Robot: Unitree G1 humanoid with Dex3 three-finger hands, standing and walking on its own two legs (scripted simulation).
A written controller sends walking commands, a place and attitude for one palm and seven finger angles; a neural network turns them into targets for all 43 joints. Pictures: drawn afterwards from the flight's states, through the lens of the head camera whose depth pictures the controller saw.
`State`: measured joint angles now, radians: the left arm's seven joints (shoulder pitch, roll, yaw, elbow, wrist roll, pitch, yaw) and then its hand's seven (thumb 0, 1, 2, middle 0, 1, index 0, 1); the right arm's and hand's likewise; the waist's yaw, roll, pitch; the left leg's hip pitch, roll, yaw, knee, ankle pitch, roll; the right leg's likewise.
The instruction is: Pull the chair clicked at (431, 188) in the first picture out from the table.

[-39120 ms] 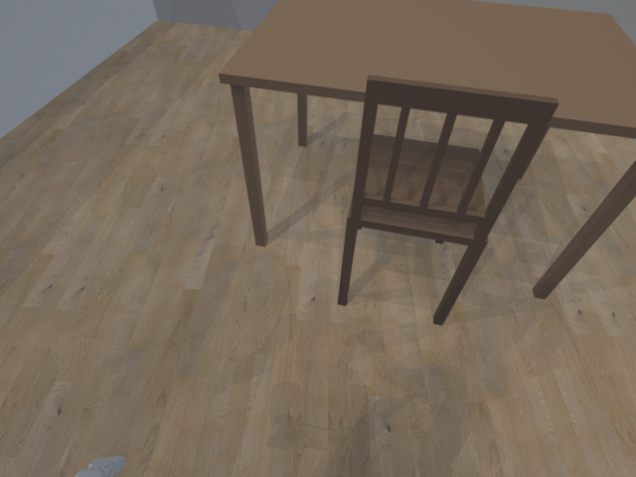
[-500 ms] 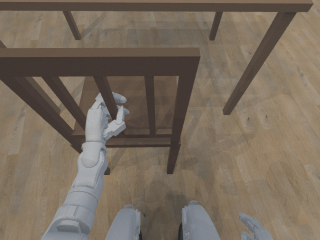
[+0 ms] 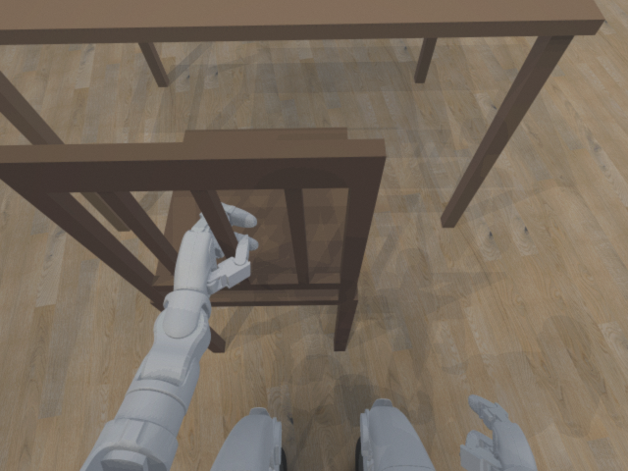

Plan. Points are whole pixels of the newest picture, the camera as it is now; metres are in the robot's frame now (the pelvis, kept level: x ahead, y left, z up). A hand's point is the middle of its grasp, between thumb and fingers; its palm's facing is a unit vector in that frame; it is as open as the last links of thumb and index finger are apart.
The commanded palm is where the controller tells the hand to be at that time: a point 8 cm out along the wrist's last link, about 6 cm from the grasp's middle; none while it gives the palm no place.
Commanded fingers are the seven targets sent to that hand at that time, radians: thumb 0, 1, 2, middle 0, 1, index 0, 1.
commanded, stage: step backward, pulling the chair out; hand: left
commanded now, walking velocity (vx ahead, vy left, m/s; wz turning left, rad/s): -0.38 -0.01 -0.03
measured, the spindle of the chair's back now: (228, 242) +0.40 +0.12 +0.00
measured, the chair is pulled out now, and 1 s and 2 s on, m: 0.21 0.30 0.30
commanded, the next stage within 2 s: none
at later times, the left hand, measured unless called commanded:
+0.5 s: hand (241, 283) +0.34 +0.09 +0.01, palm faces -0.11 -0.99 -0.13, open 5.1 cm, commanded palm +0.33 +0.15 +0.01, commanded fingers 0.00 0.90 0.90 -0.50 -1.45 -0.50 -1.45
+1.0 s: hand (234, 323) +0.29 +0.10 +0.01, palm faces -0.09 -0.98 -0.17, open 5.1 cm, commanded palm +0.28 +0.15 +0.01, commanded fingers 0.00 0.90 0.90 -0.50 -1.45 -0.50 -1.45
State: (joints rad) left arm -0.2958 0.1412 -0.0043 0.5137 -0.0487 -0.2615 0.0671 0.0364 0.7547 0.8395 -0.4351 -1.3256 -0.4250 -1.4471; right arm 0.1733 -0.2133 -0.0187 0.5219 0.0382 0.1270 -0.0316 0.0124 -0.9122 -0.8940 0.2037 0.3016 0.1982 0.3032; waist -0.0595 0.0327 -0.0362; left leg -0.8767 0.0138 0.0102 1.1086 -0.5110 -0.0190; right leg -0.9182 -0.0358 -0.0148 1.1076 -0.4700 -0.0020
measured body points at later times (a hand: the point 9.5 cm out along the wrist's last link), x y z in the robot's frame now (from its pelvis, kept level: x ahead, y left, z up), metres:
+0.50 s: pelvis +0.00 +0.01 +0.08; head +0.09 -0.01 +0.52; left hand +0.34 +0.15 +0.02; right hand +0.05 -0.26 -0.05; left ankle +0.01 +0.13 -0.66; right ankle +0.04 -0.12 -0.66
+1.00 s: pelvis -0.04 +0.00 +0.08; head +0.04 -0.02 +0.52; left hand +0.29 +0.15 +0.02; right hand +0.03 -0.26 -0.06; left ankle +0.01 +0.13 -0.66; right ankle +0.04 -0.12 -0.66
